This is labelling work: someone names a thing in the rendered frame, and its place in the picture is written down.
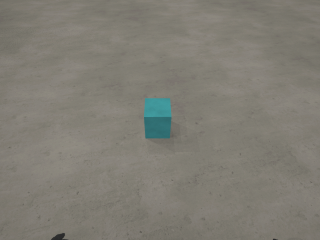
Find carton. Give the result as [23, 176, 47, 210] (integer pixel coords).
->
[144, 98, 172, 139]

